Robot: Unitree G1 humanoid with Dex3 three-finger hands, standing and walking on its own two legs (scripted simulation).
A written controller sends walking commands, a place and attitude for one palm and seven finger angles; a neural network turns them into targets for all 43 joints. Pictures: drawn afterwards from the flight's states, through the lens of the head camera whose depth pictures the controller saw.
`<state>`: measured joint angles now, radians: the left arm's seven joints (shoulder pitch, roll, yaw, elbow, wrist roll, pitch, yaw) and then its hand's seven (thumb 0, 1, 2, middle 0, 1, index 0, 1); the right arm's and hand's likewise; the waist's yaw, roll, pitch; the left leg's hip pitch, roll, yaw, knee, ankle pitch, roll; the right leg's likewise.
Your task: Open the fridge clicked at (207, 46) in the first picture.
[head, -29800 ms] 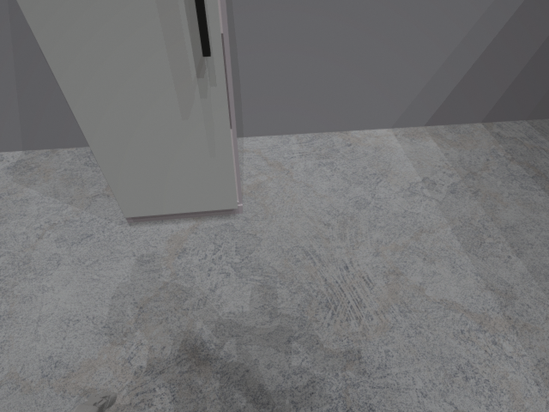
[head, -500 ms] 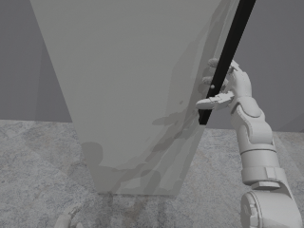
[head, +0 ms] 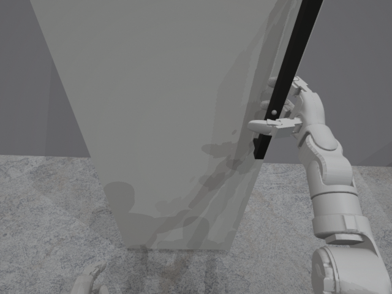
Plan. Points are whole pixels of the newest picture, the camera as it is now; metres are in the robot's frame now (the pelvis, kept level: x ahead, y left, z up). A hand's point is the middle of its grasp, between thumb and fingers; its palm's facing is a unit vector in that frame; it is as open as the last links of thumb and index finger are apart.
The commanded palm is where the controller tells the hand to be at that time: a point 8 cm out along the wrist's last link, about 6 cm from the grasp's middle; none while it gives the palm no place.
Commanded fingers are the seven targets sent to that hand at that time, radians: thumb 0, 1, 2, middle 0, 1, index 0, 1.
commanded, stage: grip the handle and tug to test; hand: right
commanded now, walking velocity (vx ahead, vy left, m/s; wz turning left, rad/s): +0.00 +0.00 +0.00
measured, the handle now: (280, 79) +0.47 -0.12 +0.25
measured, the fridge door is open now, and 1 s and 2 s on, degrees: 0 0 0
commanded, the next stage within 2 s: pull the door a little, standing still in 1.16 s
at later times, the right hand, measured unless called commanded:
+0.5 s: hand (269, 110) +0.41 -0.10 +0.21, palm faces -0.04 +1.00 +0.01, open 5.4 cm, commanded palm +0.39 -0.16 +0.21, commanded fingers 0.00 -0.90 -0.90 0.45 1.40 0.45 1.40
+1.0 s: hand (268, 111) +0.41 -0.10 +0.21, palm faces -0.03 +1.00 -0.01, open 5.7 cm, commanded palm +0.37 -0.15 +0.21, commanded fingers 0.00 -0.90 -0.90 0.45 1.40 0.45 1.40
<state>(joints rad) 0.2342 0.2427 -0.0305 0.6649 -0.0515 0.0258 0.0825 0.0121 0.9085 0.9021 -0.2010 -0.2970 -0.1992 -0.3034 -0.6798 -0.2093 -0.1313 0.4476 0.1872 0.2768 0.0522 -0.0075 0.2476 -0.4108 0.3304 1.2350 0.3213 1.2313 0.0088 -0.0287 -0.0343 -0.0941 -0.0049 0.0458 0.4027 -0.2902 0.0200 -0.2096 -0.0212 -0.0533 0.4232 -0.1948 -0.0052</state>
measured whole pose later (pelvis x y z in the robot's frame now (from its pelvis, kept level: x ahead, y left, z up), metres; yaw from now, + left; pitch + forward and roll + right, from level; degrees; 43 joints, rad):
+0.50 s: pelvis +0.00 +0.00 +0.00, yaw +0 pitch -1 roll +0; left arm 0.24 0.24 -0.03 0.67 -0.05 0.03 0.08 0.01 0.91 0.90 -0.20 -0.30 -0.20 -0.30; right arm -0.69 -0.20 -0.14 0.46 0.18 0.27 0.04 0.01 -0.72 -0.82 0.42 1.38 0.42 1.38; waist 0.02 -0.03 -0.04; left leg -0.09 -0.01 0.04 0.40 -0.29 0.02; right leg -0.20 -0.02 -0.06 0.42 -0.19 0.00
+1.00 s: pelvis +0.02 +0.01 +0.00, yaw +1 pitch -1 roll -1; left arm 0.21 0.25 -0.03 0.62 -0.05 0.04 0.06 0.01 0.91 0.90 -0.20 -0.30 -0.20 -0.30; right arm -0.55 -0.20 -0.15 0.27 0.18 0.32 0.03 0.00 -0.76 -0.79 0.36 1.40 0.32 1.40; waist 0.01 -0.04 -0.05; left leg -0.07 -0.01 0.03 0.39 -0.31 0.03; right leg -0.17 -0.02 -0.07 0.40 -0.21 0.01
